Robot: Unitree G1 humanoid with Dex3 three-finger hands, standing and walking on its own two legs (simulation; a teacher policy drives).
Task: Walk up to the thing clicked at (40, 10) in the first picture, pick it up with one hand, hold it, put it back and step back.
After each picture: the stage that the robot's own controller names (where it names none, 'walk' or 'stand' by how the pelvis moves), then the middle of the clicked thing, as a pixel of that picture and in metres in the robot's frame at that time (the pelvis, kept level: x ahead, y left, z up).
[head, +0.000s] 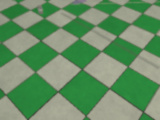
stand; (40, 9) +2.09 +0.61 -0.72
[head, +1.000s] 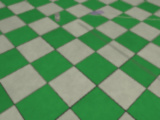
walk; (57, 16) +2.00 +0.31 -0.70
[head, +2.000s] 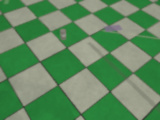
walk; (63, 34) +1.40 +0.17 -0.72
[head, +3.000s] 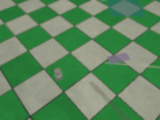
walk; (58, 74) +0.88 +0.23 -0.71
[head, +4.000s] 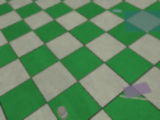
walk; (62, 112) +0.50 +0.24 -0.70
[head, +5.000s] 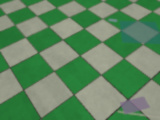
stand; out of the picture +0.38 +0.21 -0.72
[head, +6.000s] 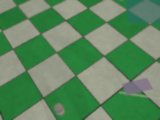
stand; (59, 109) +0.43 +0.24 -0.69
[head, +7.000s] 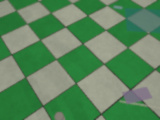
stand; (60, 118) +0.40 +0.20 -0.71
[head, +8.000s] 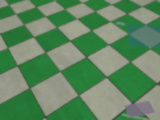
stand; out of the picture +0.40 +0.18 -0.73
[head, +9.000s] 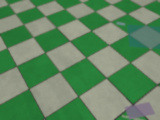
stand; out of the picture +0.39 +0.19 -0.73
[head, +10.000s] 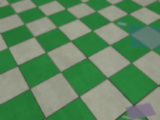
stand; out of the picture +0.38 +0.18 -0.73
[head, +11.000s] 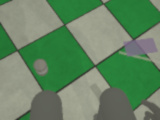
go down; (41, 67) +0.46 +0.19 -0.42
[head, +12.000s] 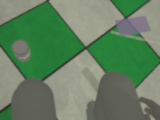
go down; (21, 51) +0.48 +0.22 -0.30
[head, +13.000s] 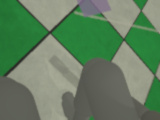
close in; out of the picture +0.46 +0.26 -0.23
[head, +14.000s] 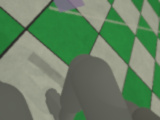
close; out of the picture +0.45 +0.28 -0.23
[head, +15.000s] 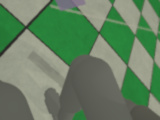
lift; out of the picture +0.44 +0.27 -0.24
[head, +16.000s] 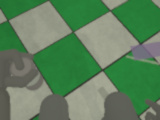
lift; (28, 74) +0.35 +0.20 -0.05
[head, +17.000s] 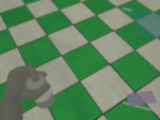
hold; (41, 91) +0.32 +0.16 -0.01
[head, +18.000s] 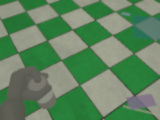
hold; (42, 92) +0.32 +0.16 -0.01
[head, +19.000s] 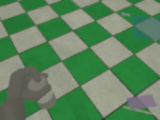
hold; (42, 92) +0.32 +0.16 -0.01
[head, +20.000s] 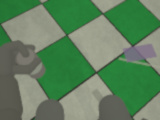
crouch; (31, 64) +0.41 +0.18 -0.09
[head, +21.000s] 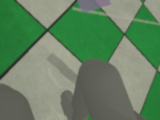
lower; out of the picture +0.51 +0.24 -0.24
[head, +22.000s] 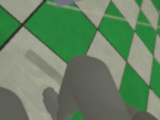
lower; out of the picture +0.57 +0.26 -0.26
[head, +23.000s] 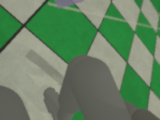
lower; out of the picture +0.57 +0.27 -0.26
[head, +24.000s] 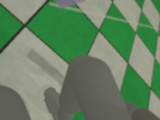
lower; out of the picture +0.58 +0.28 -0.26
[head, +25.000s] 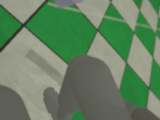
lower; out of the picture +0.58 +0.28 -0.26
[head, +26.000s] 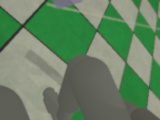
open; out of the picture +0.58 +0.29 -0.26
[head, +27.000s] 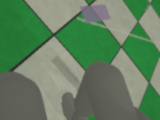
stand; out of the picture +0.59 +0.27 -0.27
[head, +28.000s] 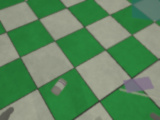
stand; (59, 86) +0.57 +0.14 -0.62
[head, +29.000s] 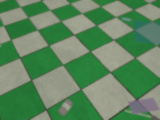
stand; (65, 107) +0.57 +0.15 -0.69
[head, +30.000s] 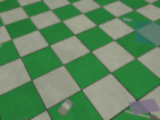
stand; (65, 107) +0.56 +0.15 -0.69
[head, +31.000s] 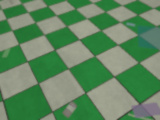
stand; (69, 109) +0.58 +0.15 -0.74
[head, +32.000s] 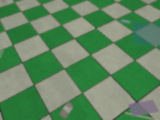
stand; (66, 110) +0.55 +0.17 -0.75
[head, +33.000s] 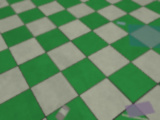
stand; (62, 113) +0.54 +0.19 -0.75
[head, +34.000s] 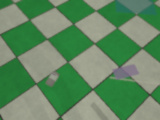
walk; (52, 78) +0.65 +0.20 -0.73
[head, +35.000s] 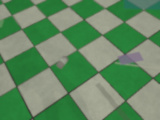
walk; (62, 62) +0.91 +0.26 -0.72
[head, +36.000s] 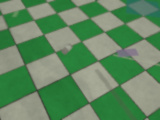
stand; (66, 48) +1.21 +0.16 -0.73
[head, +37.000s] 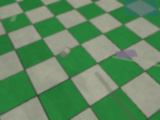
stand; (65, 52) +1.18 +0.19 -0.75
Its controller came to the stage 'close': yes
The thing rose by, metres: 0.69
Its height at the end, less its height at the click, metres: -0.02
